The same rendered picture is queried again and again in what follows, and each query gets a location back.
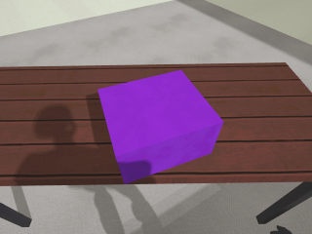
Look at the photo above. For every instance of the table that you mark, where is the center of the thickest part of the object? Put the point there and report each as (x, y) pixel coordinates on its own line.
(53, 129)

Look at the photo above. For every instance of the carton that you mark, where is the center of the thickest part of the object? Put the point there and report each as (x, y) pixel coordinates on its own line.
(157, 123)

